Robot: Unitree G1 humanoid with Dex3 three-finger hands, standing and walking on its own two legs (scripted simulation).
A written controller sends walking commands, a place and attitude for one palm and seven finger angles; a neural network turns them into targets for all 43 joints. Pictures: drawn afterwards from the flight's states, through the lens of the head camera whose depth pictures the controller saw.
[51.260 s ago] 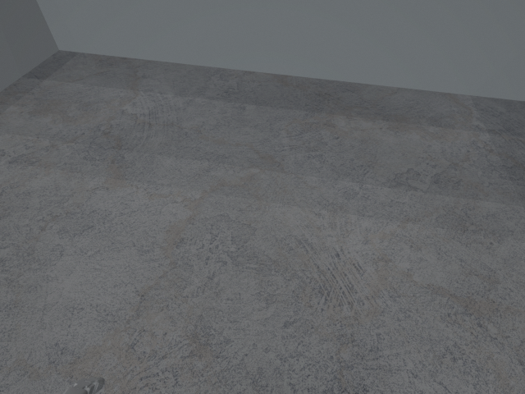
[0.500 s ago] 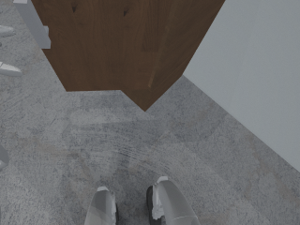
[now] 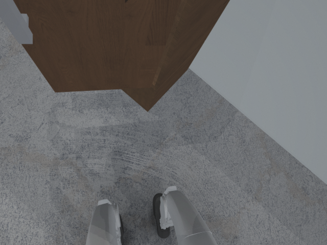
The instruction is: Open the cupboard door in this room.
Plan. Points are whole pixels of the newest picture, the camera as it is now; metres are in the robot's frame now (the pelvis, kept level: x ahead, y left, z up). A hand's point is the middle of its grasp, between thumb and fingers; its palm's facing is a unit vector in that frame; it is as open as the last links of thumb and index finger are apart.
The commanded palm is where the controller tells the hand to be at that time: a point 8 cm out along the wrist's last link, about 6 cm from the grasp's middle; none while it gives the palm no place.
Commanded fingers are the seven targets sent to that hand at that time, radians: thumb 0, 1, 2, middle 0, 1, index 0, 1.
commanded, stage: move the hooked fingers beside the handle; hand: left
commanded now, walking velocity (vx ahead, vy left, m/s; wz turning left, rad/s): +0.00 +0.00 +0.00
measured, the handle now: (10, 4) +0.59 +0.23 +0.07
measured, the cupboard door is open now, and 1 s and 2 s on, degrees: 49 49 49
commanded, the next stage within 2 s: slide the fingers in behind the handle in 0.48 s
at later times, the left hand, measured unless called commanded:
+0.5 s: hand out of the picture +0.53 +0.30 +0.07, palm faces +0.03 -1.00 -0.01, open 14.0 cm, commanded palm +0.52 +0.33 +0.07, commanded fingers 0.00 -0.50 0.30 -0.30 -1.20 -0.30 -1.20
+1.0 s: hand out of the picture +0.53 +0.27 +0.07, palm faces +0.02 -1.00 -0.01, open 14.0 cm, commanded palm +0.52 +0.30 +0.07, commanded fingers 0.00 -0.50 0.30 -0.30 -1.20 -0.30 -1.20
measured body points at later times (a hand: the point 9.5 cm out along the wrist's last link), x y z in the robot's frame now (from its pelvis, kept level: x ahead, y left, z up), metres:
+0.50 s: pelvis +0.00 +0.00 +0.01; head +0.19 +0.06 +0.41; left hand +0.52 +0.36 +0.07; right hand +0.01 -0.26 -0.08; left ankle -0.01 +0.08 -0.63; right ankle +0.04 -0.14 -0.63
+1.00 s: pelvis +0.00 -0.01 +0.00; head +0.18 +0.05 +0.41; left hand +0.53 +0.33 +0.07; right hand -0.01 -0.27 -0.08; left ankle -0.01 +0.08 -0.63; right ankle +0.04 -0.14 -0.63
